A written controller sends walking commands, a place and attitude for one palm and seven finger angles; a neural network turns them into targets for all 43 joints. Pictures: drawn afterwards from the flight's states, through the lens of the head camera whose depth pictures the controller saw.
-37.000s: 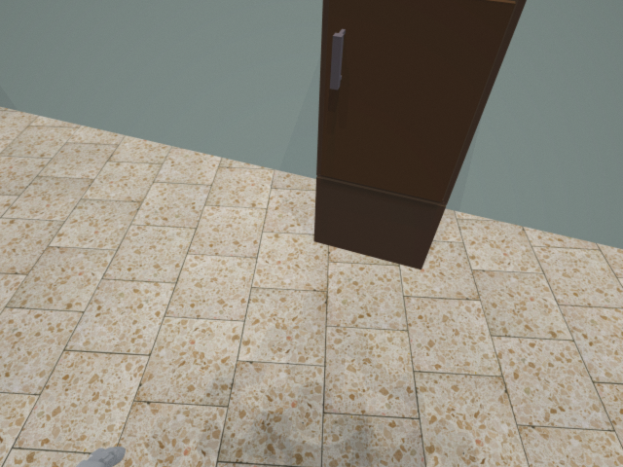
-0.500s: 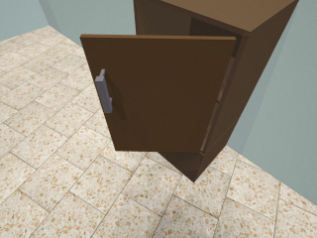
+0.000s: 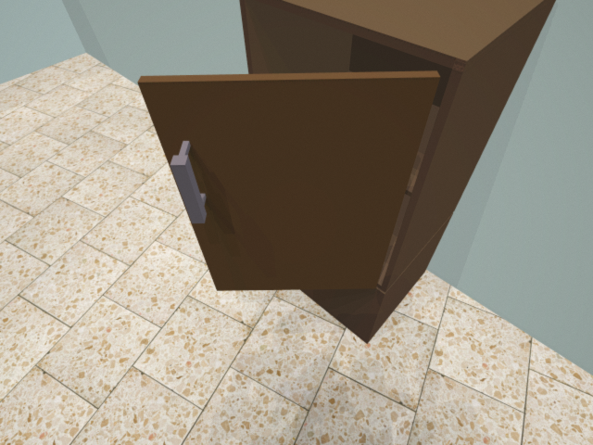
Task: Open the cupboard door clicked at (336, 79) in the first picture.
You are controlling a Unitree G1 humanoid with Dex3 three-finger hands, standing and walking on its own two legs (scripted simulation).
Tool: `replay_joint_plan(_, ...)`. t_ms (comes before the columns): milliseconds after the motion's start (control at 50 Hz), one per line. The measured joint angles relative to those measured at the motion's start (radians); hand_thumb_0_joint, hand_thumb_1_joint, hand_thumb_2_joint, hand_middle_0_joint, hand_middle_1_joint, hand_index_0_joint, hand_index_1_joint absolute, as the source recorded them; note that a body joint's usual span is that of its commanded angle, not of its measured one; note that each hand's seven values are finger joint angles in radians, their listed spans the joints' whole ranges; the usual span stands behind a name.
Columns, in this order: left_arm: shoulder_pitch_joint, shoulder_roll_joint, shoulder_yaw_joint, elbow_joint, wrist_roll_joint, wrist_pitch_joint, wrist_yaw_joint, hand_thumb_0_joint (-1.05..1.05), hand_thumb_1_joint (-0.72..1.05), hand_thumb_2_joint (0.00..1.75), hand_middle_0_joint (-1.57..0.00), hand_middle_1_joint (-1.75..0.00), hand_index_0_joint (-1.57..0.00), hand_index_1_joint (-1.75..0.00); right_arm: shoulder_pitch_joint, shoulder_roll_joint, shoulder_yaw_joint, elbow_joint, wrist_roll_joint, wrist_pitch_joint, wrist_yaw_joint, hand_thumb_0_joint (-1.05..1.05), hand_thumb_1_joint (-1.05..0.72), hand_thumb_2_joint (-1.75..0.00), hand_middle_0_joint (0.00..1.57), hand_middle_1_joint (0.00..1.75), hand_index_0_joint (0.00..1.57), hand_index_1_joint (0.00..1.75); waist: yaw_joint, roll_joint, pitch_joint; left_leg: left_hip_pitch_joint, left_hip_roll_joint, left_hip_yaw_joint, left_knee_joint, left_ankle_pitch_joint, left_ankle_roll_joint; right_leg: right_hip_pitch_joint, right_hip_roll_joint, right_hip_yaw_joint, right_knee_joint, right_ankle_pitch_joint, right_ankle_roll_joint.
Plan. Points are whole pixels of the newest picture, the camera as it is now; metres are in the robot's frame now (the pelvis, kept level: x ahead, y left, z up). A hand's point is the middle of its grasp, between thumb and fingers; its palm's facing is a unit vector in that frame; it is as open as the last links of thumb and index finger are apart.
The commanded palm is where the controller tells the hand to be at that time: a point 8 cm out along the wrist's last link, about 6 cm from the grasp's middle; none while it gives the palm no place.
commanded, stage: look again from close up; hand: left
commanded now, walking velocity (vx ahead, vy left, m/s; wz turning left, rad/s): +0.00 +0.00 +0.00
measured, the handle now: (192, 183) +0.50 +0.21 +0.05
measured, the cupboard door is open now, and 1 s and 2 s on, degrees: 43 43 43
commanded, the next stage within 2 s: raise the hand with hooked fingers in 0.44 s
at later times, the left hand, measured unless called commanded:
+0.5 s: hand out of the picture +0.01 +0.14 -0.17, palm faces +0.03 -0.98 -0.21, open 7.4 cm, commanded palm none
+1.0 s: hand out of the picture +0.13 +0.15 -0.06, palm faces +0.13 -0.99 +0.01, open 8.8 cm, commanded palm +0.13 +0.21 -0.03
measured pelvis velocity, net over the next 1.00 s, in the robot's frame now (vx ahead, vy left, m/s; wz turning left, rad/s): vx -0.05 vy -0.06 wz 0.04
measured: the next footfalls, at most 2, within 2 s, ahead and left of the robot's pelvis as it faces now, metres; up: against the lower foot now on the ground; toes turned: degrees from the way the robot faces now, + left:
none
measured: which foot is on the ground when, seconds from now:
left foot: down 0.00-1.00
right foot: down 0.00-1.00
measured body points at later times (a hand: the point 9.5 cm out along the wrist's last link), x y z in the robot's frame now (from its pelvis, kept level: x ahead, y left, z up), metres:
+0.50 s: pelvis +0.01 -0.03 +0.00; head +0.03 -0.04 +0.45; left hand +0.01 +0.19 -0.15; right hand +0.01 -0.25 -0.16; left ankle -0.05 +0.06 -0.74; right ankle -0.02 -0.13 -0.74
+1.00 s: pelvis -0.05 -0.06 -0.06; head -0.01 -0.05 +0.39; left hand +0.12 +0.21 -0.05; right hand +0.19 -0.32 -0.08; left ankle -0.05 +0.06 -0.74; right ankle -0.02 -0.13 -0.74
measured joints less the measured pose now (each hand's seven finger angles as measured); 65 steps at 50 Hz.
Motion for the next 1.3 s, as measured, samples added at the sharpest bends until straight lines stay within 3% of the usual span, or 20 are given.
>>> replay_joint_plan(560,0.010,0.005,-0.007,0.014,0.003,-0.018,0.002,0.01,0.91,0.90,-0.20,-0.30,-0.20,-0.29,-0.046,-0.004,-0.007,0.030,0.007,0.012,0.003,0.01,-0.91,-0.90,0.20,0.30,0.20,0.30,0.006,-0.010,0.001,-0.001,0.055,-0.028,-0.004,0.011,-0.058,0.027,0.053,-0.033,-0.051,0.016,-0.050)
replay_joint_plan(580,0.060,0.008,0.004,-0.138,-0.036,0.039,0.008,0.01,0.92,0.90,-0.20,-0.30,-0.20,-0.30,-0.029,-0.009,-0.003,-0.011,0.020,0.006,-0.001,0.01,-0.91,-0.90,0.20,0.30,0.20,0.30,0.008,-0.011,-0.001,-0.017,0.059,-0.031,0.015,0.005,-0.059,0.015,0.057,-0.034,-0.044,0.016,-0.051)
replay_joint_plan(600,0.119,0.016,0.017,-0.318,-0.062,0.049,0.016,0.02,0.93,0.90,-0.20,-0.31,-0.20,-0.30,-0.002,-0.016,0.000,-0.058,0.028,-0.034,-0.013,0.01,-0.92,-0.90,0.21,0.30,0.20,0.30,0.016,-0.013,-0.007,-0.019,0.060,-0.030,0.013,-0.002,-0.059,0.003,0.058,-0.032,-0.030,0.012,-0.054)
replay_joint_plan(660,0.174,0.036,0.016,-0.680,-0.120,-0.009,0.065,0.03,0.92,0.89,-0.21,-0.32,-0.20,-0.31,0.039,-0.050,-0.013,-0.150,0.051,-0.148,-0.033,0.02,-0.92,-0.90,0.21,0.30,0.20,0.30,0.019,-0.005,-0.043,-0.046,0.048,-0.044,0.035,-0.004,-0.061,-0.024,0.042,-0.046,0.012,-0.010,-0.056)
replay_joint_plan(700,0.137,0.031,0.030,-0.820,-0.148,-0.057,0.054,0.03,0.89,0.88,-0.20,-0.33,-0.20,-0.32,0.023,-0.082,-0.023,-0.211,0.050,-0.187,-0.032,0.02,-0.91,-0.90,0.21,0.30,0.20,0.30,0.000,0.014,-0.066,-0.089,0.045,-0.062,0.080,-0.011,-0.060,-0.052,0.035,-0.065,0.039,-0.018,-0.056)
replay_joint_plan(740,0.068,0.030,0.063,-0.879,-0.159,-0.154,0.017,0.02,0.86,0.87,-0.20,-0.35,-0.20,-0.34,-0.016,-0.107,-0.032,-0.273,0.038,-0.209,-0.027,0.02,-0.91,-0.90,0.21,0.30,0.20,0.30,-0.017,0.022,-0.098,-0.162,0.046,-0.069,0.143,-0.027,-0.060,-0.118,0.032,-0.073,0.091,-0.030,-0.059)
replay_joint_plan(780,0.003,0.035,0.108,-0.883,-0.185,-0.282,-0.052,0.02,0.82,0.85,-0.21,-0.37,-0.20,-0.36,-0.064,-0.114,-0.040,-0.333,0.028,-0.221,-0.016,0.02,-0.91,-0.90,0.21,0.30,0.20,0.30,-0.024,0.004,-0.134,-0.255,0.051,-0.061,0.216,-0.047,-0.066,-0.217,0.033,-0.066,0.168,-0.048,-0.066)
replay_joint_plan(840,-0.034,0.044,0.166,-0.862,-0.238,-0.461,-0.218,0.01,0.75,0.83,-0.21,-0.41,-0.21,-0.40,-0.125,-0.115,-0.053,-0.430,0.026,-0.229,0.012,0.01,-0.91,-0.90,0.21,0.30,0.20,0.30,-0.020,-0.043,-0.160,-0.382,0.063,-0.052,0.333,-0.081,-0.083,-0.354,0.042,-0.050,0.288,-0.079,-0.083)
replay_joint_plan(880,-0.012,0.051,0.189,-0.836,-0.260,-0.517,-0.323,0.01,0.71,0.81,-0.21,-0.43,-0.21,-0.43,-0.147,-0.126,-0.060,-0.497,0.033,-0.224,0.024,0.01,-0.90,-0.90,0.20,0.30,0.20,0.30,-0.016,-0.063,-0.165,-0.445,0.071,-0.051,0.403,-0.108,-0.086,-0.418,0.047,-0.047,0.354,-0.099,-0.091)
replay_joint_plan(940,0.059,0.061,0.201,-0.817,-0.277,-0.479,-0.394,0.00,0.63,0.78,-0.22,-0.48,-0.22,-0.47,-0.156,-0.148,-0.070,-0.577,0.047,-0.205,0.021,0.01,-0.90,-0.90,0.20,0.30,0.20,0.30,0.000,-0.070,-0.167,-0.519,0.075,-0.063,0.485,-0.126,-0.086,-0.483,0.048,-0.057,0.424,-0.124,-0.095)
replay_joint_plan(1000,0.113,0.063,0.216,-0.824,-0.283,-0.447,-0.369,0.01,0.56,0.75,-0.23,-0.52,-0.23,-0.51,-0.150,-0.153,-0.078,-0.613,0.052,-0.204,0.003,0.01,-0.90,-0.90,0.20,0.30,0.20,0.30,0.021,-0.070,-0.158,-0.573,0.077,-0.085,0.546,-0.154,-0.086,-0.521,0.047,-0.079,0.463,-0.139,-0.095)
replay_joint_plan(1080,0.126,0.073,0.233,-0.934,-0.284,-0.503,-0.301,0.01,0.46,0.72,-0.23,-0.58,-0.23,-0.57,-0.132,-0.132,-0.054,-0.588,0.042,-0.225,-0.018,0.01,-0.90,-0.90,0.20,0.30,0.20,0.30,0.047,-0.058,-0.141,-0.620,0.083,-0.122,0.610,-0.174,-0.087,-0.539,0.051,-0.115,0.489,-0.147,-0.103)
replay_joint_plan(1160,0.048,0.110,0.210,-1.003,-0.291,-0.540,-0.345,0.01,0.37,0.68,-0.23,-0.64,-0.23,-0.63,-0.117,-0.101,0.006,-0.530,0.041,-0.237,-0.025,0.01,-0.90,-0.90,0.20,0.30,0.20,0.30,0.045,-0.024,-0.134,-0.636,0.084,-0.145,0.642,-0.185,-0.084,-0.535,0.053,-0.137,0.493,-0.149,-0.098)
replay_joint_plan(1200,-0.016,0.139,0.205,-0.981,-0.293,-0.497,-0.392,0.01,0.32,0.66,-0.24,-0.67,-0.24,-0.66,-0.108,-0.078,0.033,-0.509,0.048,-0.229,-0.029,0.01,-0.90,-0.90,0.20,0.30,0.20,0.30,0.032,-0.012,-0.134,-0.635,0.084,-0.142,0.637,-0.182,-0.081,-0.533,0.053,-0.135,0.484,-0.143,-0.093)
replay_joint_plan(1260,-0.091,0.172,0.219,-0.912,-0.310,-0.360,-0.442,0.01,0.25,0.63,-0.24,-0.72,-0.24,-0.71,-0.084,-0.051,0.058,-0.502,0.057,-0.210,-0.034,0.01,-0.90,-0.90,0.21,0.30,0.21,0.30,0.006,0.001,-0.128,-0.613,0.084,-0.124,0.599,-0.166,-0.073,-0.518,0.054,-0.117,0.449,-0.123,-0.085)
replay_joint_plan(1300,-0.101,0.178,0.244,-0.887,-0.326,-0.275,-0.440,0.01,0.21,0.61,-0.25,-0.75,-0.25,-0.74,-0.059,-0.044,0.062,-0.508,0.058,-0.204,-0.034,0.01,-0.90,-0.90,0.21,0.30,0.21,0.30,-0.011,0.005,-0.128,-0.590,0.082,-0.107,0.561,-0.153,-0.066,-0.504,0.054,-0.100,0.418,-0.107,-0.077)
